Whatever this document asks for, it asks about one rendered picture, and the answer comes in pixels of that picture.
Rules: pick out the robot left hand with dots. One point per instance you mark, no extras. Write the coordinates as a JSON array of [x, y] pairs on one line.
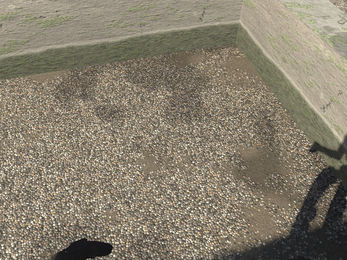
[[83, 249]]

